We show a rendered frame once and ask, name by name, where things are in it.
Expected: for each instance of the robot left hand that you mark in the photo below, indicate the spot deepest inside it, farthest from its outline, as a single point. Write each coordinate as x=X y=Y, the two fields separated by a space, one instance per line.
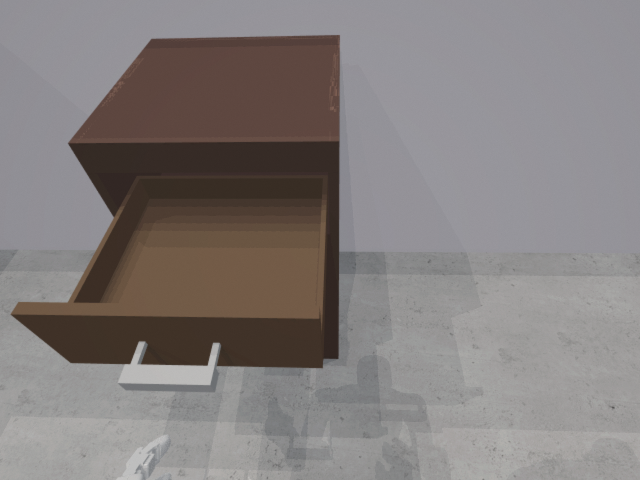
x=142 y=463

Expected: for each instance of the cabinet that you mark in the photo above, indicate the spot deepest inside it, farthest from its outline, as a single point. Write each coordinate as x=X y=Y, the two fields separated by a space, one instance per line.
x=224 y=106

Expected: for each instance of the handle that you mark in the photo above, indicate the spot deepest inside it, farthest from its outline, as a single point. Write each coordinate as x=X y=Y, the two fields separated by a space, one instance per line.
x=179 y=378

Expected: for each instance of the drawer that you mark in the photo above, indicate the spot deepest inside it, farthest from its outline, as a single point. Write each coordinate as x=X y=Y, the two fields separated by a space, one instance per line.
x=189 y=261

